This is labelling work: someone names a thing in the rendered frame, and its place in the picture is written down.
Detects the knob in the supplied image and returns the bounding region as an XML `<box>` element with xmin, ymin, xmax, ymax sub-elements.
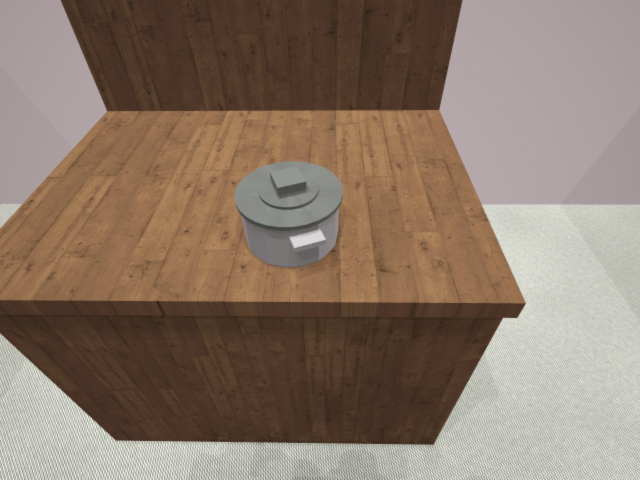
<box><xmin>270</xmin><ymin>166</ymin><xmax>306</xmax><ymax>196</ymax></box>

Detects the table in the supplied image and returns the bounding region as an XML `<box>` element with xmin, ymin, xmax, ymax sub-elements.
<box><xmin>0</xmin><ymin>0</ymin><xmax>526</xmax><ymax>445</ymax></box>

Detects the lid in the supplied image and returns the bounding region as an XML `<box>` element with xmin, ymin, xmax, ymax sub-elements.
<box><xmin>234</xmin><ymin>161</ymin><xmax>343</xmax><ymax>231</ymax></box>

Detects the pot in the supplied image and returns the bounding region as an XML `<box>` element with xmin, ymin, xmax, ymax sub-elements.
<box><xmin>242</xmin><ymin>208</ymin><xmax>339</xmax><ymax>268</ymax></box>

